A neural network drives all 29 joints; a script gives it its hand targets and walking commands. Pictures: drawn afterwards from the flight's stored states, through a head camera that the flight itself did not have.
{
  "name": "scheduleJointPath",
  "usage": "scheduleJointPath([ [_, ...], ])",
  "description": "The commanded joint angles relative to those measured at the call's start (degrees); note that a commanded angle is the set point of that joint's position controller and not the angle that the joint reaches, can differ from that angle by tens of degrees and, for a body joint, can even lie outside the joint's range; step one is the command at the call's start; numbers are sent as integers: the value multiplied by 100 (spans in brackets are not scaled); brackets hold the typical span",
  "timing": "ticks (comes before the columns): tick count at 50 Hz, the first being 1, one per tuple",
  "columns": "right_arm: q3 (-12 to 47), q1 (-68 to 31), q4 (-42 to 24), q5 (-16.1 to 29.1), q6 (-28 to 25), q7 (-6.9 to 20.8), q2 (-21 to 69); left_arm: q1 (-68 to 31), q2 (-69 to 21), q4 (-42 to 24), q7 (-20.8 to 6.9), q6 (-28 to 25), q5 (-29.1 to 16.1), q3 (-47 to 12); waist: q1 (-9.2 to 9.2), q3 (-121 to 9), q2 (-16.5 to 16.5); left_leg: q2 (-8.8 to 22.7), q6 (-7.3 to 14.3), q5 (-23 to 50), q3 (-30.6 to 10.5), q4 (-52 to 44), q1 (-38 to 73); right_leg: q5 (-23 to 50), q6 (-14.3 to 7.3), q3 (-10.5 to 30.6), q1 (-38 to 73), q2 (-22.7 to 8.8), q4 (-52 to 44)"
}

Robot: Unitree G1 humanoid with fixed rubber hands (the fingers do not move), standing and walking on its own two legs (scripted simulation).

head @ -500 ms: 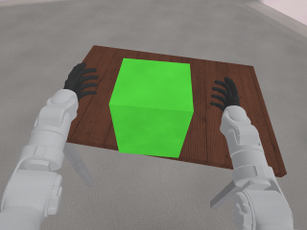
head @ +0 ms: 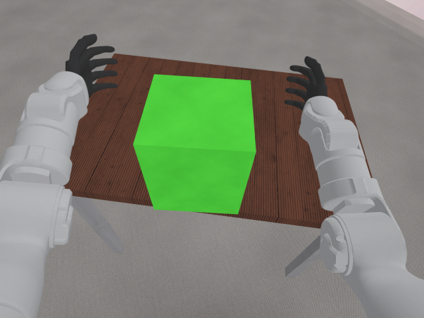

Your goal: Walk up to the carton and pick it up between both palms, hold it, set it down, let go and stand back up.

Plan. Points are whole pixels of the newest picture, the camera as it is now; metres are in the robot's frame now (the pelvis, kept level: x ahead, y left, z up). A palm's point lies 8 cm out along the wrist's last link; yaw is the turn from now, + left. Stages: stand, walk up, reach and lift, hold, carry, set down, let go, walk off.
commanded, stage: reach and lift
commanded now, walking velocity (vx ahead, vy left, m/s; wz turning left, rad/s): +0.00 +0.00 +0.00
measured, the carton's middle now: (199, 149) +0.47 +0.03 +0.01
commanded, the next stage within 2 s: none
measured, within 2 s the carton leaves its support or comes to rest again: neither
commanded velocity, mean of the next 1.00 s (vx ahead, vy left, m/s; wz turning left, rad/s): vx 0.00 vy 0.00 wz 0.00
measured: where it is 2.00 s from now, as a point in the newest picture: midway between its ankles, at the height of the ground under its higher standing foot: outside the picture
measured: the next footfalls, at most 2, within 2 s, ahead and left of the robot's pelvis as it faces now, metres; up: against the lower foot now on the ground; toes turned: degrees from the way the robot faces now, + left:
none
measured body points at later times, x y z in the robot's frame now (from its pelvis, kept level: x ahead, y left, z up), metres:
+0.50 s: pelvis +0.01 +0.00 +0.00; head +0.09 +0.01 +0.44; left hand +0.49 +0.21 +0.09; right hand +0.46 -0.17 +0.09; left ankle -0.01 +0.08 -0.75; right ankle +0.01 -0.11 -0.75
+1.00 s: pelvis +0.00 +0.01 -0.01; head +0.10 +0.03 +0.43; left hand +0.49 +0.20 +0.06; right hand +0.46 -0.15 +0.05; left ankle -0.01 +0.08 -0.75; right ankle +0.01 -0.11 -0.75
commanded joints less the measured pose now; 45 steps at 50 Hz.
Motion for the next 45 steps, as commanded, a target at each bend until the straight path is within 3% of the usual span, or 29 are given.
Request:
scheduleJointPath([
  [1, 19, -2473, -422, 105, -141, 12, -709, -2449, 940, -379, -39, -152, -16, 198, 6, -3135, 494, 154, -256, 2377, -419, 111, 438, 1536, -186, 798, 2469, -67, 319],
  [5, 77, -2103, -117, 168, -263, 48, -597, -2155, 676, -77, -181, -255, 140, 291, -50, -2720, 532, 163, -320, 2570, -455, 2, 621, 1615, -159, 773, 2513, -24, 67],
  [11, -10, -1497, -317, 12, -740, 137, -383, -1605, 311, -65, -333, -776, 397, 514, -48, -2570, 581, 204, -393, 2901, -451, -130, 774, 1690, -188, 790, 2500, 4, -225],
  [16, -395, -1826, -1109, -441, -1349, 211, -387, -1849, 462, -646, -185, -1478, 444, 573, 33, -3890, 616, 257, -420, 3420, -423, -48, 853, 1835, -241, 824, 2269, -90, -120],
  [18, -498, -1914, -1145, -615, -1543, 248, -332, -1976, 515, -740, -83, -1712, 504, 562, 79, -4498, 658, 263, -414, 3601, -429, 42, 891, 1893, -263, 824, 2148, -140, -28],
  [23, -241, -1472, -315, -604, -1801, 312, 40, -1619, 301, -26, -68, -2086, 705, 617, 128, -4593, 605, 180, -282, 3127, -383, 44, 240, 2034, -260, 854, 2384, -232, 147],
  [28, -58, -1134, 563, -407, -2159, 321, 107, -1329, 39, 859, -203, -2439, 652, 575, -14, -3660, 526, 134, -368, 2564, -419, 25, -321, 1946, -134, 840, 2085, -151, 206],
  [32, -256, -1259, 804, -553, -2582, 322, 50, -1478, -39, 1151, -211, -2748, 599, 434, -123, -3544, 516, 141, -467, 2553, -472, 217, -326, 1746, -85, 817, 1419, -68, 242],
  [36, -471, -1526, 708, -791, -2987, 296, 184, -1719, -14, 1299, -172, -3054, 534, 278, -235, -4142, 340, 130, -405, 2568, -482, 365, -563, 1957, -44, 840, 1412, -118, 512],
  [40, -535, -1729, 351, -854, -3185, 325, 231, -1929, 46, 1014, -49, -3216, 617, 231, -77, -5150, 494, 122, -401, 3057, -500, 455, -336, 2315, -79, 822, 1605, -169, 767],
  [45, -547, -1440, 838, -718, -3111, 385, 177, -1814, 33, 1068, 82, -3085, 950, 382, 100, -5125, 977, 104, -579, 3536, -532, 728, 588, 1746, -123, 673, 553, -39, 532],
])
